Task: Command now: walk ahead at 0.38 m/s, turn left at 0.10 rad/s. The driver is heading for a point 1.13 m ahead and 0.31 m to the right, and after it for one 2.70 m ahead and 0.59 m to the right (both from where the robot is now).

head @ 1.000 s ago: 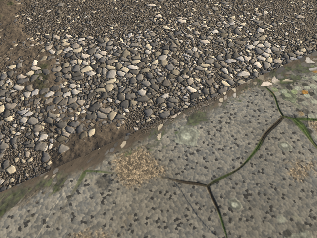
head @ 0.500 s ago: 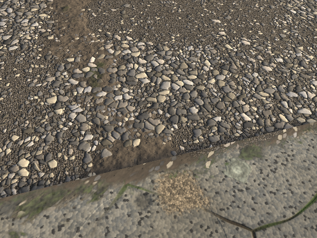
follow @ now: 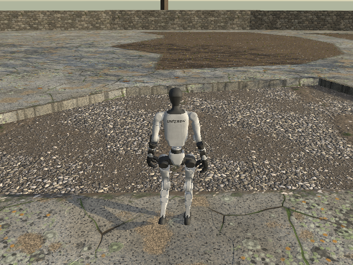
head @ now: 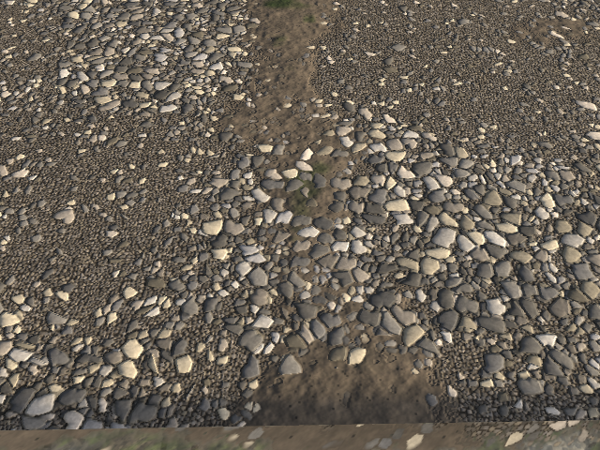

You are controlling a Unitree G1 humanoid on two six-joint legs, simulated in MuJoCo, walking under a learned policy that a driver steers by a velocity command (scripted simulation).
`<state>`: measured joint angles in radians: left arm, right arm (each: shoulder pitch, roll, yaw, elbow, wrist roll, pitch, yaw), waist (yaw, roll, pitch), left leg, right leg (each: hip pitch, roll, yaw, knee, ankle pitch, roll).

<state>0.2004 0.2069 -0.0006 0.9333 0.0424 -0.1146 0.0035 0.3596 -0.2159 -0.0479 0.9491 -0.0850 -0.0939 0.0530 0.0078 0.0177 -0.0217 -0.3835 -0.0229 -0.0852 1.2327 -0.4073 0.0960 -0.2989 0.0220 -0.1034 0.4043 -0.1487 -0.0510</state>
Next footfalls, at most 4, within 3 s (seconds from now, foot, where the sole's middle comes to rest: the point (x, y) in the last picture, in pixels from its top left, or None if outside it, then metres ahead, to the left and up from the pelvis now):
0.24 left None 0.24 0.11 -0.78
0.70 right None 0.16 -0.15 -0.78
1.10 left None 0.46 -0.14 -0.78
1.56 right None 0.49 -0.39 -0.78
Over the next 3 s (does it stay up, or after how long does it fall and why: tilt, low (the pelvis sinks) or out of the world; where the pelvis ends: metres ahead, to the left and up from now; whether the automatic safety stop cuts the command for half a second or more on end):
stays up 1.05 -0.32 -0.19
